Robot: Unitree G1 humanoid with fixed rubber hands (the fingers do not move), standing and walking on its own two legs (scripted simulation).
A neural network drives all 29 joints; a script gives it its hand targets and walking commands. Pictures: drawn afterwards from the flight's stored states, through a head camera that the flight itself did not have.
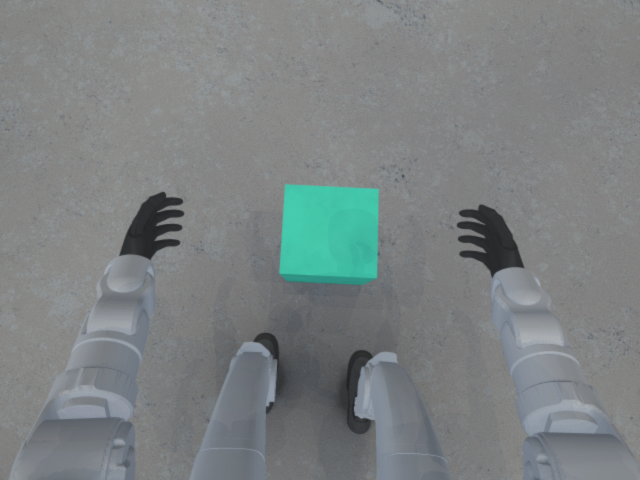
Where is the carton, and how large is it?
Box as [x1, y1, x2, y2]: [279, 184, 378, 284]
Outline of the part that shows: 285,184 279,273 287,281 363,284 376,278 378,189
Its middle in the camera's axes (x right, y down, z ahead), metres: +0.02 +0.00 +0.97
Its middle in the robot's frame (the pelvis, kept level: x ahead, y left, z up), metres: +0.46 -0.01 -0.57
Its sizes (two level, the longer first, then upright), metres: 0.210 0.200 0.250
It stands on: the floor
